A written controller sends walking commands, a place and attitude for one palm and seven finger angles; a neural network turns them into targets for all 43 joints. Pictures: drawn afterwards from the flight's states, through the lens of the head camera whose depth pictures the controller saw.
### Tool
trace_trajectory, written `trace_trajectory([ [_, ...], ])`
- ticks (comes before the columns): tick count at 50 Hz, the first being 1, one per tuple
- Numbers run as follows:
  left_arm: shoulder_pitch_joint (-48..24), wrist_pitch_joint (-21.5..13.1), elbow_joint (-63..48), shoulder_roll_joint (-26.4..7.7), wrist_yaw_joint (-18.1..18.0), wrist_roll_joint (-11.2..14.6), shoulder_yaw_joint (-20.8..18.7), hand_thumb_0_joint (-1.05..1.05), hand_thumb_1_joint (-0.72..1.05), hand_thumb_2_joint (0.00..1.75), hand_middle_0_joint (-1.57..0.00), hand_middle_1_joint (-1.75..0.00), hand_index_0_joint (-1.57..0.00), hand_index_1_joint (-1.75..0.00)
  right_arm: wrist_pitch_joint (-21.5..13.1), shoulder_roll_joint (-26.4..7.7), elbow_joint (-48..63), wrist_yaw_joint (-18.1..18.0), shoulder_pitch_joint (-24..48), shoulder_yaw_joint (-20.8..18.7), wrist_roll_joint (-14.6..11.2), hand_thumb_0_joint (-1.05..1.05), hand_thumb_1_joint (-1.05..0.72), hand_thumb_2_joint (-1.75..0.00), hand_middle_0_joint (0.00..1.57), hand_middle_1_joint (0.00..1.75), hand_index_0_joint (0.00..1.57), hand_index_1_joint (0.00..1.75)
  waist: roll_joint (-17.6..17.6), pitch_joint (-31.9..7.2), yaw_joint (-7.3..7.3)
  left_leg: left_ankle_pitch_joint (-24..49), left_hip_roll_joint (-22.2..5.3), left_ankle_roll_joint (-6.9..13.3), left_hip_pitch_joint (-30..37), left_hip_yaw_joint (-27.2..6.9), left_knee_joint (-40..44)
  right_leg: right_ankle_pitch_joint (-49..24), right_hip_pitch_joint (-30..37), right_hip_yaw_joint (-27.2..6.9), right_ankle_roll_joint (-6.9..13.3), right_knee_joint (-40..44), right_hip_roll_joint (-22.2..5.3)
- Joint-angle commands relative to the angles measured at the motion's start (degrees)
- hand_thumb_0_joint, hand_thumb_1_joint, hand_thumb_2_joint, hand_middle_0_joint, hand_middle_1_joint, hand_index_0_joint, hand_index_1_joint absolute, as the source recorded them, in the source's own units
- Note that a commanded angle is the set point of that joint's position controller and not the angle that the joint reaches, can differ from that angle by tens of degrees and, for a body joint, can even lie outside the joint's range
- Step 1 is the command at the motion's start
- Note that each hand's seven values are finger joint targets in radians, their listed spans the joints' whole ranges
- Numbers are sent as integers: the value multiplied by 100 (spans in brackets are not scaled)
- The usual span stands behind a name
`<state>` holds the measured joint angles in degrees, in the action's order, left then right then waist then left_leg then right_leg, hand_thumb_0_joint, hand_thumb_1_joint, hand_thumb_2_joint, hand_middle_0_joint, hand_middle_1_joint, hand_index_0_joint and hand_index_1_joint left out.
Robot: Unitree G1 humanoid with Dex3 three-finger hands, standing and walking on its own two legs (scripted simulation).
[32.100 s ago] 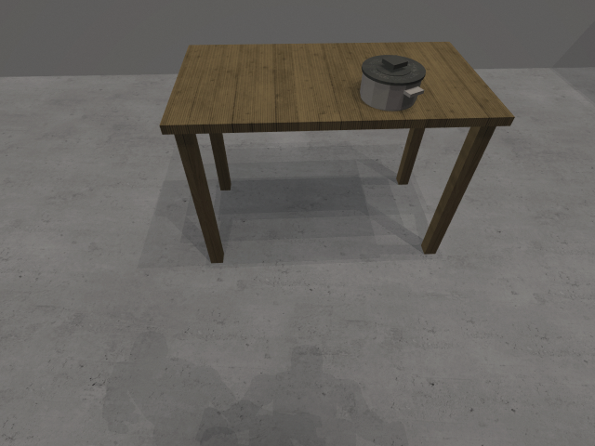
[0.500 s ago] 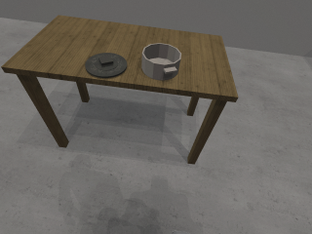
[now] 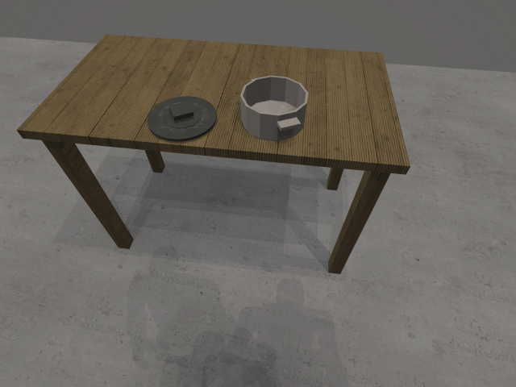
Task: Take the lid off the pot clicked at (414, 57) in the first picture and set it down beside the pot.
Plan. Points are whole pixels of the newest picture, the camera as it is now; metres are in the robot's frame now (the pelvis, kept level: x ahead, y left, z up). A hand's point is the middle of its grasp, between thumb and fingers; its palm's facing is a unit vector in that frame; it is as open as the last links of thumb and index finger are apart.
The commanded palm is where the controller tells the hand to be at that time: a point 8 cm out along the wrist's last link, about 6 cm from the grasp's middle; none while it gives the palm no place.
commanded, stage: let the arm hang, fingers relaxed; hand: left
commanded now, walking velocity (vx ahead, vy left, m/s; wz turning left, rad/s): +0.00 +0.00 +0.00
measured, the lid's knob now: (181, 110) +0.76 +0.24 -0.05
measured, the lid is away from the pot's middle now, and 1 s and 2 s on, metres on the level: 0.25 0.25 0.25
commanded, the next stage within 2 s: look to check the result in 0.72 s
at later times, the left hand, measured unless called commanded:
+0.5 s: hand out of the picture +0.06 +0.19 -0.17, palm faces +0.00 -0.98 -0.21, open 7.3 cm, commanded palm none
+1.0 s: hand out of the picture +0.06 +0.20 -0.18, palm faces -0.01 -0.98 -0.21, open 7.3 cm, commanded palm none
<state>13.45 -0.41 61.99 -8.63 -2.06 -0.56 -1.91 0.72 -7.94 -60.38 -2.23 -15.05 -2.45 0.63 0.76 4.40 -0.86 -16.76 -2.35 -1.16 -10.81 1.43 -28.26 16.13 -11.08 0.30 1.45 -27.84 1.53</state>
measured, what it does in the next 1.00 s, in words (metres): stands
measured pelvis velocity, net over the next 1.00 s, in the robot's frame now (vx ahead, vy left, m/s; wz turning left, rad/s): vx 0.03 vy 0.02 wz -0.04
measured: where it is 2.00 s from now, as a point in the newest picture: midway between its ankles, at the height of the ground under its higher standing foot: outside the picture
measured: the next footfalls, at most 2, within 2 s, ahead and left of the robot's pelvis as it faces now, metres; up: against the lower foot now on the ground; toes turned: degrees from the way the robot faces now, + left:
none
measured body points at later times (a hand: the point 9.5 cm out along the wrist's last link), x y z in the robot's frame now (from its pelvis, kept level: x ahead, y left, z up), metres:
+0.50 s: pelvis +0.02 +0.01 +0.00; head +0.06 +0.01 +0.45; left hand +0.06 +0.24 -0.16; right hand +0.02 -0.21 -0.16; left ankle -0.02 +0.13 -0.74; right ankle -0.01 -0.10 -0.74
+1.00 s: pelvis +0.03 +0.02 +0.00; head +0.06 +0.02 +0.45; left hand +0.06 +0.25 -0.16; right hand +0.02 -0.20 -0.16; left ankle -0.02 +0.13 -0.74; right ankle -0.01 -0.10 -0.74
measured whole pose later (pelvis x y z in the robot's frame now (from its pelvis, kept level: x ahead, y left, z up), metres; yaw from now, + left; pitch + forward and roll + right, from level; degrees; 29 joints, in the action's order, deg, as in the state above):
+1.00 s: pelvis +0.03 +0.02 +0.00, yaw -2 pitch -1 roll +0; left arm 13.1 0.0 61.8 -9.2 -2.2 -0.6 -2.3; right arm 0.7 -7.3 -61.8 -2.5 -15.1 -2.3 0.4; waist -0.3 4.9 -1.1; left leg -19.4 -1.7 0.1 -7.1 4.3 -27.2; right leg 18.1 -8.6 -2.4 0.1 -27.3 0.9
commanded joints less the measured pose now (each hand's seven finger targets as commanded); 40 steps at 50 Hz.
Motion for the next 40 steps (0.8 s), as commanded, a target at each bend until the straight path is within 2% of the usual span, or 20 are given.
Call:
trace_trajectory([
  [1, 297, -42, -181, -638, -30, 17, -97, 0, 90, 90, -20, -30, -20, -30, -79, -442, 145, 0, -455, -79, 16, 0, -90, -90, 20, 30, 20, 30, -132, -121, 21, 1152, -281, 333, 44, -128, 334, -1715, 93, -536, 149, 473, -577],
  [3, 263, -44, -214, -640, -27, 19, -104, 0, 90, 90, -20, -30, -20, -30, -85, -498, 154, -3, -410, -87, 24, 0, -90, -90, 20, 30, 20, 30, -116, -233, 26, 1249, -294, 337, 129, -126, 321, -1808, 151, -541, 153, 442, -573],
  [5, 190, -34, -249, -660, -26, 11, -108, 0, 90, 90, -20, -30, -20, -30, -81, -518, 178, -5, -370, -91, 20, 0, -90, -90, 20, 30, 20, 30, -8, -119, 13, 1297, -327, 349, 136, -159, 369, -1744, 56, -516, 144, 429, -538],
  [9, 139, -34, -299, -690, -13, 18, -117, 0, 90, 90, -20, -30, -20, -30, -89, -585, 189, -7, -335, -87, 25, 0, -90, -90, 20, 30, 20, 30, -17, -314, 24, 1414, -367, 368, 268, -173, 390, -1737, 163, -482, 135, 400, -527],
  [10, 106, -18, -315, -681, -16, 11, -110, 0, 90, 90, -20, -30, -20, -30, -81, -582, 196, -7, -302, -90, 25, 0, -90, -90, 20, 30, 20, 30, -23, -179, 23, 1311, -375, 374, 229, -190, 434, -1610, 53, -462, 137, 402, -503],
  [12, 104, -13, -320, -668, -7, 11, -114, 0, 90, 90, -20, -30, -20, -30, -80, -584, 195, -6, -286, -89, 34, 0, -90, -90, 20, 30, 20, 30, 24, -170, 32, 1303, -384, 388, 243, -201, 456, -1551, 45, -460, 135, 418, -501],
  [14, 94, -26, -320, -682, -10, 15, -118, 0, 90, 90, -20, -30, -20, -30, -88, -609, 190, -10, -329, -84, 27, 0, -90, -90, 20, 30, 20, 30, -90, -307, 13, 1464, -375, 377, 341, -164, 407, -1736, 137, -468, 139, 386, -512],
  [15, 67, -17, -341, -692, -13, 10, -113, 0, 90, 90, -20, -30, -20, -30, -83, -595, 185, -11, -328, -91, 20, 0, -90, -90, 20, 30, 20, 30, -20, -213, 12, 1404, -383, 379, 302, -167, 449, -1648, 81, -442, 135, 384, -497],
  [17, 104, -14, -331, -673, -8, 14, -113, 0, 90, 90, -20, -30, -20, -30, -93, -614, 168, -14, -336, -82, 29, 0, -90, -90, 20, 30, 20, 30, 52, -311, 20, 1554, -413, 406, 408, -181, 459, -1676, 94, -422, 128, 346, -492],
  [21, 138, -16, -304, -671, -20, 11, -109, 0, 90, 90, -20, -30, -20, -30, -83, -564, 144, -20, -353, -83, 14, 0, -90, -90, 20, 30, 20, 30, -91, -247, 11, 1562, -382, 390, 422, -120, 410, -1830, 97, -452, 137, 373, -510],
  [24, 180, -19, -292, -665, -21, 16, -108, 0, 90, 90, -20, -30, -20, -30, -91, -587, 119, -23, -404, -76, 16, 0, -90, -90, 20, 30, 20, 30, -38, -361, 13, 1673, -390, 396, 513, -107, 397, -1876, 132, -429, 128, 330, -505],
  [26, 173, -10, -286, -648, -22, 10, -108, 0, 90, 90, -20, -30, -20, -30, -83, -546, 101, -28, -409, -78, 12, 0, -90, -90, 20, 30, 20, 30, 45, -213, 8, 1610, -416, 412, 485, -115, 448, -1745, 42, -421, 130, 348, -485],
  [30, 244, -16, -248, -620, -37, 7, -97, 0, 90, 90, -20, -30, -20, -30, -88, -533, 83, -38, -437, -83, -4, 0, -90, -90, 20, 30, 20, 30, -98, -292, 7, 1790, -405, 413, 593, -87, 392, -1946, 65, -430, 128, 322, -485],
  [32, 265, -25, -246, -628, -40, 12, -108, 0, 90, 90, -20, -30, -20, -30, -93, -521, 53, -41, -482, -81, 3, 0, -90, -90, 20, 30, 20, 30, -33, -399, 3, 1900, -398, 400, 639, -45, 344, -2114, 153, -436, 134, 293, -508],
  [35, 274, -12, -229, -600, -52, 7, -95, 0, 90, 90, -20, -30, -20, -30, -76, -487, 49, -43, -447, -85, -4, 0, -90, -90, 20, 30, 20, 30, -67, -141, -2, 1759, -383, 393, 546, -39, 372, -2052, 20, -466, 139, 329, -495],
  [39, 300, -23, -217, -596, -46, 14, -96, 0, 90, 90, -20, -30, -20, -30, -81, -497, 39, -39, -476, -80, 1, 0, -90, -90, 20, 30, 20, 30, -85, -271, -7, 1683, -387, 391, 581, -26, 370, -2042, 103, -490, 138, 348, -502],
  [40, 293, -13, -226, -599, -50, 6, -88, 0, 90, 90, -20, -30, -20, -30, -76, -486, 37, -39, -462, -86, -6, 0, -90, -90, 20, 30, 20, 30, -9, -157, -6, 1631, -390, 403, 563, -37, 403, -1940, 10, -477, 140, 345, -492],
])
